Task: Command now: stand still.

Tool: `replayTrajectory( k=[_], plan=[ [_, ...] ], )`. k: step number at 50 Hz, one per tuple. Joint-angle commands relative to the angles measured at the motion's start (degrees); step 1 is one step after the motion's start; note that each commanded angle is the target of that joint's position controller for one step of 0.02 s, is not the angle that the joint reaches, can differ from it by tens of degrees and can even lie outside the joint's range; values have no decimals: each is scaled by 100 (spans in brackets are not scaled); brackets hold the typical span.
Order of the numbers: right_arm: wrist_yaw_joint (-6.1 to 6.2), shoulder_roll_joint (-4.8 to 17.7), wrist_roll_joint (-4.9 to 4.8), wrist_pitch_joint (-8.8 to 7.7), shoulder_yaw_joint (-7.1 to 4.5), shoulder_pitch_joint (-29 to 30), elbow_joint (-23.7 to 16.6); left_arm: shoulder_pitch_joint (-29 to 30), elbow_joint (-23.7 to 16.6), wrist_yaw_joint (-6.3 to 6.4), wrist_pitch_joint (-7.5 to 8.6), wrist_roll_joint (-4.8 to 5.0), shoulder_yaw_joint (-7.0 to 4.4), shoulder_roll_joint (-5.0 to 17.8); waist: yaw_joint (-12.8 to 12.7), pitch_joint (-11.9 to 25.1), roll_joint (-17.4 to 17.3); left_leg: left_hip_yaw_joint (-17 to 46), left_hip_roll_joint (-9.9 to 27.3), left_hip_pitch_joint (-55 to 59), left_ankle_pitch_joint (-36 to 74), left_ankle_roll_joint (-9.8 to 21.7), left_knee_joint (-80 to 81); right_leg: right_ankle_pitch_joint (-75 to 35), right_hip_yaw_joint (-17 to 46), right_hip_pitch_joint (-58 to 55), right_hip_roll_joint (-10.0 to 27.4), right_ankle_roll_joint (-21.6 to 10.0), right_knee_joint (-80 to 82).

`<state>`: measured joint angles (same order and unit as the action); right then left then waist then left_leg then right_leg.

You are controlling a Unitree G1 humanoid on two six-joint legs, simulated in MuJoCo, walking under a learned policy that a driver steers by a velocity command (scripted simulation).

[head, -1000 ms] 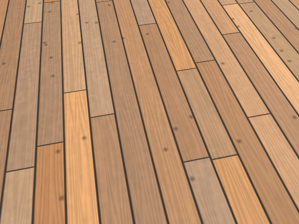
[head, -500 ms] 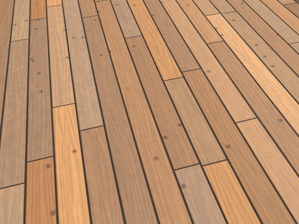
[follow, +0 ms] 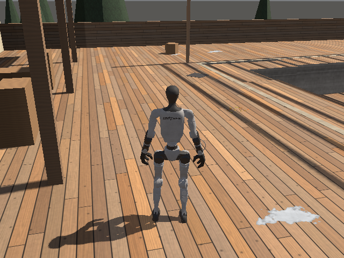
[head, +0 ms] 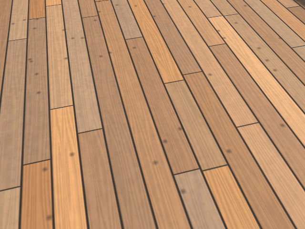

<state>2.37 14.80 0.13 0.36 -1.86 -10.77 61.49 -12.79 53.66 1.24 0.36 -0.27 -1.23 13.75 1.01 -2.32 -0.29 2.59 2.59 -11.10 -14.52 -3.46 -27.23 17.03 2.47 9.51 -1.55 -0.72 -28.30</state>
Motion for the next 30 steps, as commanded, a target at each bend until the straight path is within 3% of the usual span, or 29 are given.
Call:
replayTrajectory(
  k=[1, 24, 25, 27, 28, 30],
  plan=[
    [30, 645, -1, -36, -100, -104, -121, -106, -118, 24, 52, 7, -116, 641, -16, 81, 79, -92, -38, 121, 893, 107, 278, -1109, 209, 248, 262, -87, 580],
    [63, 377, -11, -22, -13, -525, 81, -427, 493, 70, 30, 33, -25, 468, -62, -55, 15, -152, -117, 2, 790, 164, 271, -900, 53, 345, 176, -15, 566],
    [65, 297, -12, -17, 7, -638, 138, -528, 560, 78, 20, 33, -14, 420, -64, 71, 52, -244, -199, 46, 267, 174, 250, -304, 17, 298, 131, -33, 620],
    [82, 305, -69, -16, -9, -635, 115, -551, 555, 113, -14, 105, -86, 622, -108, -195, 253, -498, -464, -354, -1428, 293, -131, 1840, 186, 587, 153, -257, 744],
    [80, 309, -67, -53, -12, -553, 41, -574, 519, 118, -2, 124, -113, 704, -149, -455, 374, -499, -482, -703, -1902, 370, -312, 2611, 484, 789, 350, -417, 928],
    [12, 98, -78, -229, 33, -393, -117, -848, 529, 92, 103, 174, -199, 930, -268, -695, 875, -608, -471, -1257, -1530, 432, -1037, 3275, 1522, 703, 1067, -833, 1431]
  ],
)
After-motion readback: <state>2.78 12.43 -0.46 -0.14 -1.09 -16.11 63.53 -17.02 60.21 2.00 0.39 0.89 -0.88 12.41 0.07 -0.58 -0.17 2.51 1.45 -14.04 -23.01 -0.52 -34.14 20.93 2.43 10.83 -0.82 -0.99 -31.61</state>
